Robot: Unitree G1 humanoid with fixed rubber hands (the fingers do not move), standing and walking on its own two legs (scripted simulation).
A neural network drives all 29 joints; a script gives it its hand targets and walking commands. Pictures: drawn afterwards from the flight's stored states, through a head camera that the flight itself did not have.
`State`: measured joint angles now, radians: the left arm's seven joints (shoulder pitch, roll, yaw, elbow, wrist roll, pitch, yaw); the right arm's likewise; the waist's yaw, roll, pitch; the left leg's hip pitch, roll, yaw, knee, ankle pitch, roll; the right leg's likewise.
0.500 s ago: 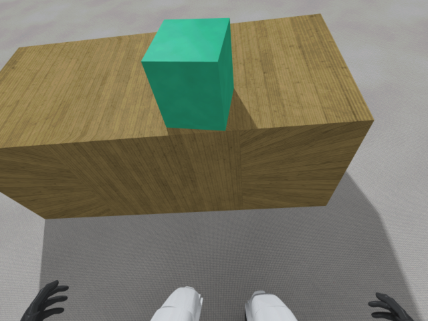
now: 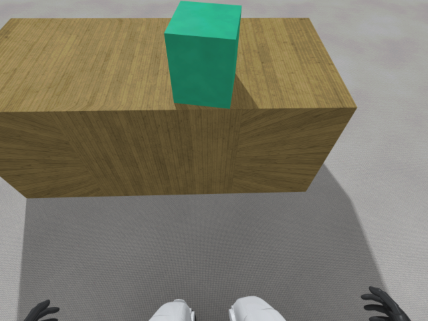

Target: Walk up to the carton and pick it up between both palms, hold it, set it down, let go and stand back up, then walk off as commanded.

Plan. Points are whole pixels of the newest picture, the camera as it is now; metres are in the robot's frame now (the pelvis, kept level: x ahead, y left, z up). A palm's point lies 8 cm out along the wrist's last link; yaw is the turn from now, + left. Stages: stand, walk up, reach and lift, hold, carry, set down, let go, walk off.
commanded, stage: walk off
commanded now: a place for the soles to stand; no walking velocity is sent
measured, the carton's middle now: (206, 56) +0.88 +0.00 -0.02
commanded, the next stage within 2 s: stand in 1.64 s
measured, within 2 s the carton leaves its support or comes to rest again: neither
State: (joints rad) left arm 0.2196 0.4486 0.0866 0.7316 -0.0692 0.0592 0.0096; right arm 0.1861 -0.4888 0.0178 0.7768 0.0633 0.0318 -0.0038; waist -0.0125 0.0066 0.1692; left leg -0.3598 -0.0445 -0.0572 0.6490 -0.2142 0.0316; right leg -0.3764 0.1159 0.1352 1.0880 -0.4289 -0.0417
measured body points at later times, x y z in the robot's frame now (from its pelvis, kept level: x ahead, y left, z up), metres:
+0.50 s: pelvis -0.13 +0.00 +0.00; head -0.09 +0.01 +0.44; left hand +0.00 +0.34 -0.09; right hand -0.02 -0.33 -0.10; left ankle -0.07 +0.13 -0.72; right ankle -0.10 -0.13 -0.67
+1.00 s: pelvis -0.22 -0.03 +0.00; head -0.21 -0.05 +0.45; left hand -0.10 +0.30 -0.08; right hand -0.17 -0.37 -0.11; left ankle -0.21 +0.11 -0.71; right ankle -0.19 -0.14 -0.72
